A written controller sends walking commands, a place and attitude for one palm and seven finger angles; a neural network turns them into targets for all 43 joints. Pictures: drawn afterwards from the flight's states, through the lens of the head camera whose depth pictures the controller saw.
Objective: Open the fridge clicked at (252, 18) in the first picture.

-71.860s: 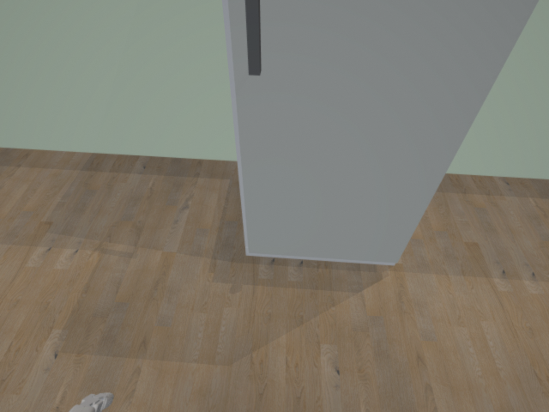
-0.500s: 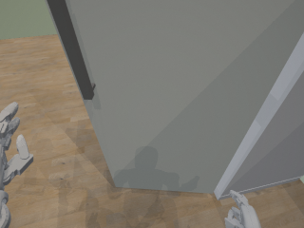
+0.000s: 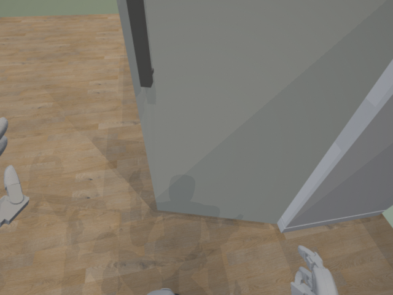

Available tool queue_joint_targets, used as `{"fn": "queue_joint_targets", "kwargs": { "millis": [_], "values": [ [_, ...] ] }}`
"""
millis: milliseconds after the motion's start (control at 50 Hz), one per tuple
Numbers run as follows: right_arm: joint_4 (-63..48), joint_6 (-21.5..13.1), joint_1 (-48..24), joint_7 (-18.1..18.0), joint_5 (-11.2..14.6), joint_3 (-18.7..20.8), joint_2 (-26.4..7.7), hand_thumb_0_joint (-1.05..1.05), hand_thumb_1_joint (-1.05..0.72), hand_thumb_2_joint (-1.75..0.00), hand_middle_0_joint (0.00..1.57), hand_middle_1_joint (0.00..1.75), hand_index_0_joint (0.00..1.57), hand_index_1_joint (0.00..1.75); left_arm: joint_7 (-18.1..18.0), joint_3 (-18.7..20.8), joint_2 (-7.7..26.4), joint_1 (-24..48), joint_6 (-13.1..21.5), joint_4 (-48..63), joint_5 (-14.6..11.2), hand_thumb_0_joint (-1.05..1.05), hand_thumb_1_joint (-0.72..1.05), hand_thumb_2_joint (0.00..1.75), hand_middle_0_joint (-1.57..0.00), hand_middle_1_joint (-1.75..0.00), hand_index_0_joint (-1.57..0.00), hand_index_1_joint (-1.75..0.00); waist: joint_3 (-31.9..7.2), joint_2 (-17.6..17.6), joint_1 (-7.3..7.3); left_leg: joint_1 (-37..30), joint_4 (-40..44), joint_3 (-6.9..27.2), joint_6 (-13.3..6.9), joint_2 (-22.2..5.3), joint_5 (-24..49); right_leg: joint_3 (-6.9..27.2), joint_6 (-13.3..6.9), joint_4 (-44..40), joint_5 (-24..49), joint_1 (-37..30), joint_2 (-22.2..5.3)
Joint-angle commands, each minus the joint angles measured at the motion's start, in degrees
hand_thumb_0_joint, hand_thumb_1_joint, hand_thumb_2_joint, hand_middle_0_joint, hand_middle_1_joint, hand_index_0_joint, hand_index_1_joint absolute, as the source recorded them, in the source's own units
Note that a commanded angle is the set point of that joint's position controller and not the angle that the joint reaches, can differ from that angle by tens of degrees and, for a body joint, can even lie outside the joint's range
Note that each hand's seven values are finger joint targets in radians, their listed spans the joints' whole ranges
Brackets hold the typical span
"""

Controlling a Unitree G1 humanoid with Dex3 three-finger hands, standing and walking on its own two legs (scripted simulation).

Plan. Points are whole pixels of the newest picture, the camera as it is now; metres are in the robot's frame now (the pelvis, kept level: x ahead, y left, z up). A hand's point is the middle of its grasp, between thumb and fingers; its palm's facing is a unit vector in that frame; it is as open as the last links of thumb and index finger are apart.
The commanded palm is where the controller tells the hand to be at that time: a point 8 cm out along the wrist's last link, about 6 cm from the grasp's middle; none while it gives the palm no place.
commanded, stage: step back with the hand held close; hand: left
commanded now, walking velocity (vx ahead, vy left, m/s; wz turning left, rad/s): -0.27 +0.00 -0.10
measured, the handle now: (141, 19) +0.57 +0.16 +0.27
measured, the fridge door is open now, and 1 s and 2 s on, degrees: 73 73 73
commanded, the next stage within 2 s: stop stepping back and stand still in 0.40 s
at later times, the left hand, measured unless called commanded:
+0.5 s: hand out of the picture +0.10 +0.28 +0.19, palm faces +0.38 -0.82 -0.42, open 7.4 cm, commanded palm +0.06 +0.32 +0.19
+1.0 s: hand out of the picture +0.04 +0.32 +0.19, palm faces +0.27 -0.81 -0.51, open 7.4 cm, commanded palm +0.01 +0.35 +0.19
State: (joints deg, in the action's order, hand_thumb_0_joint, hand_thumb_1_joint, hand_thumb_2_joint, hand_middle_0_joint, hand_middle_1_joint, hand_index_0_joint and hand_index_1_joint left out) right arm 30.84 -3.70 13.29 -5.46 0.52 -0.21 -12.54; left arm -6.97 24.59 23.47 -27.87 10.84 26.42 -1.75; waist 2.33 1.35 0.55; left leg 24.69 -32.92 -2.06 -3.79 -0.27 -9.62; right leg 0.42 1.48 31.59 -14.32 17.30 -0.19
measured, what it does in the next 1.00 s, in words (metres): walks backwards: right foot, then left foot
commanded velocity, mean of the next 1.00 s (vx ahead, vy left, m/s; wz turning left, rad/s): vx -0.06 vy -0.03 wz -0.08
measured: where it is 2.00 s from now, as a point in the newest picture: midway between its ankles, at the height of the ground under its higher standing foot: outside the picture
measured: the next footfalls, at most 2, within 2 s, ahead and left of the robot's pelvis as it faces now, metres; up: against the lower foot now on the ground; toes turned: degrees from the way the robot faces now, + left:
right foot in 0.48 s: -0.19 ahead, -0.08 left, +0.00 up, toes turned -6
left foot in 0.64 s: -0.01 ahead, +0.11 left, +0.00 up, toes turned -7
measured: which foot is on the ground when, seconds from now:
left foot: down 0.00-0.48, up 0.50-0.62, down 0.64-0.92, up 0.94-1.00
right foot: down 0.00-0.18, up 0.20-0.46, down 0.48-0.64, up 0.66-0.90, down 0.92-1.00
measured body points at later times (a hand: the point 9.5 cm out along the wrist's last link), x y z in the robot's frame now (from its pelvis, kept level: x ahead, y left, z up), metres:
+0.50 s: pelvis -0.11 +0.03 -0.01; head -0.09 +0.06 +0.44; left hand +0.08 +0.32 +0.21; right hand +0.09 -0.19 -0.06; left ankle +0.07 +0.09 -0.71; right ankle -0.23 -0.07 -0.73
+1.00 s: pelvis -0.19 +0.09 +0.01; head -0.20 +0.11 +0.46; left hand +0.02 +0.36 +0.22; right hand -0.12 -0.19 -0.08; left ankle -0.10 +0.15 -0.68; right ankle -0.22 +0.01 -0.73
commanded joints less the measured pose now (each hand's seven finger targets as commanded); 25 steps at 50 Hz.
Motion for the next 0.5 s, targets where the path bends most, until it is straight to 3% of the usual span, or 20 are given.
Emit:
{"fn": "queue_joint_targets", "kwargs": {
  "millis": [0, 20, 40, 60, 100, 120, 140, 160, 180, 220, 240, 260, 300, 320, 380, 400, 420, 440, 460, 480],
  "values": [
    [-8.4, -4.6, -5.7, 0.2, -0.3, 3.6, -7.1, 0.0, -0.9, -0.9, 0.2, 0.3, 0.2, 0.3, -1.5, 8.1, 10.9, -1.9, 5.2, 14.7, -0.5, 0.0, 0.9, 0.9, -0.2, -0.3, -0.2, -0.3, -6.5, -2.8, -1.51, 0.8, 5.1, 4.2, 1.5, -2.3, -22.6, 8.9, -4.6, -11.2, -13.4, 1.3, -3.2],
    [-6.9, -4.6, -4.5, 0.3, -0.6, 3.9, -7.2, 0.0, -0.9, -0.9, 0.2, 0.3, 0.2, 0.3, -1.8, 8.7, 12.3, -1.6, 5.6, 15.2, -0.8, 0.0, 0.9, 0.9, -0.2, -0.3, -0.2, -0.3, -7.2, -6.9, -1.02, -7.7, -4.2, 2.5, 2.9, -0.3, -17.6, 14.0, -6.8, -16.5, -18.2, 11.1, -7.3],
    [-5.0, -4.4, -4.1, 0.5, -0.8, 3.4, -6.2, 0.0, -0.9, -0.9, 0.2, 0.3, 0.2, 0.3, -2.1, 6.6, 10.9, -0.5, 5.6, 15.1, -0.8, 0.0, 0.9, 0.9, -0.2, -0.3, -0.2, -0.3, -6.6, -9.6, -0.43, -13.7, -11.9, 2.2, 3.8, 0.3, -14.6, 17.3, -8.8, -19.4, -19.8, 19.2, -11.3],
    [-3.8, -4.3, -3.7, 0.6, -1.1, 3.3, -5.8, 0.0, -0.9, -0.9, 0.2, 0.3, 0.2, 0.3, -2.4, 5.7, 10.5, 1.8, 5.5, 15.1, -0.5, 0.0, 0.9, 0.9, -0.2, -0.3, -0.2, -0.3, -6.1, -11.4, 0.12, -16.5, -15.2, 1.9, 3.8, 0.2, -13.2, 17.2, -9.1, -19.6, -17.2, 22.3, -13.3],
    [-3.8, -4.9, -3.7, 0.1, -1.2, 3.0, -6.3, 0.0, -0.9, -0.9, 0.2, 0.3, 0.2, 0.3, -2.9, 4.8, 10.6, 7.9, 5.1, 14.3, 0.0, 0.0, 0.9, 0.9, -0.2, -0.3, -0.2, -0.3, -5.2, -10.7, 0.85, -17.1, -7.2, 2.0, 3.0, -0.7, -11.2, 11.7, -5.9, -15.0, -10.5, 20.9, -10.3],
    [-3.8, -5.4, -4.6, -0.5, -1.1, 3.1, -7.4, 0.0, -0.9, -0.9, 0.2, 0.3, 0.2, 0.3, -2.7, 3.7, 10.1, 12.2, 5.0, 15.1, -0.2, 0.0, 0.9, 0.9, -0.2, -0.3, -0.2, -0.3, -3.7, -3.2, 1.03, -15.3, 2.1, 5.2, 2.2, -2.4, -12.8, 8.3, -3.5, -10.1, -10.4, 19.4, -5.7],
    [-4.6, -6.1, -5.2, -1.2, -0.7, 3.1, -8.8, 0.0, -0.9, -0.9, 0.2, 0.3, 0.2, 0.3, -2.8, 3.7, 9.5, 13.0, 5.0, 14.5, -0.2, 0.0, 0.9, 0.9, -0.2, -0.3, -0.2, -0.3, -1.8, 7.5, 0.55, -8.2, 14.3, 13.6, 0.2, -8.1, -20.1, 3.7, -0.7, 0.0, -10.6, 14.9, 0.2],
    [-5.4, -7.1, -6.6, -1.7, -0.6, 2.9, -9.7, 0.0, -0.9, -0.9, 0.2, 0.3, 0.2, 0.3, -3.1, 4.0, 8.5, 14.3, 5.4, 14.1, 0.7, 0.0, 0.9, 0.9, -0.2, -0.3, -0.2, -0.3, -3.2, 20.1, -0.35, 4.8, 24.7, 23.4, -3.2, -17.0, -31.8, -0.6, 0.7, 17.9, -8.8, 3.3, 4.7],
    [-4.9, -8.1, -6.9, -1.4, -1.0, 3.0, -8.2, 0.0, -0.9, -0.9, 0.2, 0.3, 0.2, 0.3, -3.5, 5.9, 9.8, 14.7, 5.8, 13.1, 1.6, 0.0, 0.9, 0.9, -0.2, -0.3, -0.2, -0.3, -6.9, 21.3, -0.73, 11.7, 29.1, 25.5, -4.9, -20.6, -38.3, 1.5, 0.4, 32.4, -11.1, -4.7, 6.1],
    [-4.1, -8.3, -6.3, -0.3, -0.8, 4.5, -8.3, 0.0, -0.9, -0.9, 0.2, 0.3, 0.2, 0.3, -2.8, 7.8, 12.2, 13.3, 6.8, 12.5, 1.2, 0.0, 0.9, 0.9, -0.2, -0.3, -0.2, -0.3, -9.0, 11.3, -1.57, 11.4, 27.3, 22.0, -4.7, -19.7, -33.9, 1.8, 0.0, 38.1, -11.8, -5.5, 7.0],
    [-4.2, -8.2, -6.6, 0.5, -0.9, 5.2, -8.6, 0.0, -0.9, -0.9, 0.2, 0.3, 0.2, 0.3, -2.2, 7.0, 10.0, 9.3, 6.5, 9.6, 0.7, 0.0, 0.9, 0.9, -0.2, -0.3, -0.2, -0.3, -8.4, 7.1, -2.09, 10.1, 25.5, 18.1, -4.7, -18.7, -30.7, 0.8, -0.4, 37.6, -12.2, -4.4, 7.1],
    [-4.7, -8.1, -7.5, 1.3, -0.8, 5.2, -8.2, 0.0, -0.9, -0.9, 0.2, 0.3, 0.2, 0.3, -1.8, 5.7, 8.7, 7.9, 6.1, 10.8, 0.3, 0.0, 0.9, 0.9, -0.2, -0.3, -0.2, -0.3, -8.1, 5.6, -2.47, 8.6, 25.1, 14.9, -3.8, -17.1, -28.2, -0.9, -0.5, 35.7, -13.0, -3.5, 6.9],
    [-4.9, -7.9, -8.5, 2.3, -0.5, 4.7, -7.1, 0.0, -0.9, -0.9, 0.2, 0.3, 0.2, 0.3, -1.6, 4.1, 7.6, 4.8, 5.4, 13.5, -1.1, 0.0, 0.9, 0.9, -0.2, -0.3, -0.2, -0.3, -9.6, 9.3, -2.74, 3.4, 26.3, 10.6, -0.7, -14.7, -25.4, -4.2, -1.5, 26.6, -15.8, -3.6, 6.8],
    [-5.0, -7.9, -8.8, 2.5, -0.5, 4.7, -7.0, 0.0, -0.9, -0.9, 0.2, 0.3, 0.2, 0.3, -1.6, 4.5, 8.2, 4.1, 5.4, 14.7, -1.0, 0.0, 0.9, 0.9, -0.2, -0.3, -0.2, -0.3, -11.1, 13.2, -2.83, 0.0, 26.9, 8.9, 0.8, -14.1, -24.8, -5.3, -1.9, 21.3, -16.1, -4.6, 6.4],
    [-4.4, -7.5, -7.5, 3.1, -0.8, 3.6, -5.7, 0.0, -0.9, -0.9, 0.2, 0.3, 0.2, 0.3, -1.3, 4.6, 9.8, 2.9, 5.4, 17.4, -2.8, 0.0, 0.9, 0.9, -0.2, -0.3, -0.2, -0.3, -14.7, 13.8, -2.66, -9.8, 25.2, 5.4, 7.6, -12.7, -15.9, -6.9, -4.2, -2.2, -18.9, -6.3, 5.7],
    [-4.0, -6.8, -7.4, 3.2, -1.1, 3.7, -5.3, 0.0, -0.9, -0.9, 0.2, 0.3, 0.2, 0.3, -1.2, 5.0, 10.5, 3.6, 5.6, 17.5, -2.9, 0.0, 0.9, 0.9, -0.2, -0.3, -0.2, -0.3, -14.7, 10.8, -2.62, -12.2, 19.2, 2.8, 10.4, -11.0, -11.8, -4.2, -5.5, -12.3, -16.4, -5.6, 3.0],
    [-2.4, -5.9, -5.5, 3.2, -1.0, 3.7, -4.6, 0.0, -0.9, -0.9, 0.2, 0.3, 0.2, 0.3, -1.6, 6.6, 12.8, 3.1, 6.0, 17.1, -2.4, 0.0, 0.9, 0.9, -0.2, -0.3, -0.2, -0.3, -15.0, 2.1, -1.98, -18.4, 4.8, -2.1, 10.0, -7.2, -4.1, 5.0, -7.9, -20.9, -12.0, 1.2, -5.0],
    [-1.6, -5.1, -6.9, 2.8, -0.8, 3.2, -3.8, 0.0, -0.9, -0.9, 0.2, 0.3, 0.2, 0.3, -1.8, 5.9, 13.3, 5.4, 6.6, 16.9, -2.2, 0.0, 0.9, 0.9, -0.2, -0.3, -0.2, -0.3, -10.5, -10.0, -2.11, -17.0, -10.1, -1.1, 8.6, -4.4, -5.8, 18.7, -9.9, -25.8, -3.2, 10.4, -15.5],
    [-2.6, -4.8, -9.3, 2.2, -1.1, 2.7, -3.9, 0.0, -0.9, -0.9, 0.2, 0.3, 0.2, 0.3, -2.3, 7.4, 16.3, 7.5, 7.2, 17.5, -1.8, 0.0, 0.9, 0.9, -0.2, -0.3, -0.2, -0.3, -7.0, -14.0, -2.91, -7.5, -23.0, 0.1, 7.6, -1.0, -15.0, 23.2, -12.5, -24.3, 12.7, 10.4, -22.4],
    [-3.0, -5.1, -9.2, 2.1, -1.9, 1.2, -3.1, 0.0, -0.9, -0.9, 0.2, 0.3, 0.2, 0.3, -3.1, 9.8, 17.5, 9.0, 7.4, 16.2, -1.5, 0.0, 0.9, 0.9, -0.2, -0.3, -0.2, -0.3, -7.2, -10.9, -3.17, 0.8, -25.1, 0.4, 7.3, -0.9, -17.6, 15.0, -12.2, -17.1, 33.4, 1.8, -21.1]
  ]
}}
